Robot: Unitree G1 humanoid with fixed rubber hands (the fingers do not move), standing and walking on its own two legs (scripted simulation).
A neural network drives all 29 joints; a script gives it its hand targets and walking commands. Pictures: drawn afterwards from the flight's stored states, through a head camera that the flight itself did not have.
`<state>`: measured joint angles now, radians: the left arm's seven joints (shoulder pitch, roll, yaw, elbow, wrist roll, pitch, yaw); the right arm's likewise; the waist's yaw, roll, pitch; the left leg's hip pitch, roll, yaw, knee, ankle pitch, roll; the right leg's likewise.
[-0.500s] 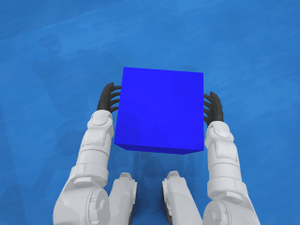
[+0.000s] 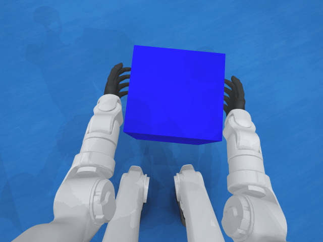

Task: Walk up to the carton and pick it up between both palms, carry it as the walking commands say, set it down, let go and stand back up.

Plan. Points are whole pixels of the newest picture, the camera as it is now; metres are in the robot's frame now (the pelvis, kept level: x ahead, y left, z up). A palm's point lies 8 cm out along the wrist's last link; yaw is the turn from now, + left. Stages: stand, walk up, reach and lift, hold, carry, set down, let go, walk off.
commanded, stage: set down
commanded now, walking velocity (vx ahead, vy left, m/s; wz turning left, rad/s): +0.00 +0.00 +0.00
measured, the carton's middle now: (172, 104) +0.46 -0.03 -0.15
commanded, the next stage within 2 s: none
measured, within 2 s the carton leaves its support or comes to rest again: neither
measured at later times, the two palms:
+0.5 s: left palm (122, 97) +0.49 +0.11 -0.17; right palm (223, 110) +0.45 -0.19 -0.17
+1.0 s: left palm (127, 99) +0.51 +0.11 -0.26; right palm (215, 111) +0.47 -0.19 -0.26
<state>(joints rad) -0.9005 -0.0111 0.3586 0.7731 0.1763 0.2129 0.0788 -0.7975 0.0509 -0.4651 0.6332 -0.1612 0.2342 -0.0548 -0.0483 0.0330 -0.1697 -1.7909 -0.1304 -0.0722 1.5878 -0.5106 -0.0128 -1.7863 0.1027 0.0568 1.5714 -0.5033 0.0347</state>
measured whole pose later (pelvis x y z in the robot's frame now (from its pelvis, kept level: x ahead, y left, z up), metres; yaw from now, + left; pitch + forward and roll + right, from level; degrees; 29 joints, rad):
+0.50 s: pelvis -0.02 +0.00 -0.07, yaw +0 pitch +44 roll -2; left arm -1.10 0.05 0.34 0.85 0.15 0.22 0.10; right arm -0.97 -0.01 -0.49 0.68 -0.15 0.24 -0.06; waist -0.05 0.03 -0.09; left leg -2.04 -0.16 -0.07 1.81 -0.53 -0.03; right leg -2.03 0.12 0.05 1.79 -0.53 0.06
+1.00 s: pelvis -0.02 +0.00 -0.13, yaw +0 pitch +44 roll -2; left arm -1.27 0.12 0.31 0.92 0.11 0.22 0.12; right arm -1.13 -0.07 -0.47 0.74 -0.10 0.24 -0.09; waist -0.05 0.03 0.05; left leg -2.22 -0.17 -0.06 2.01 -0.55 -0.04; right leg -2.22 0.14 0.04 1.99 -0.55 0.07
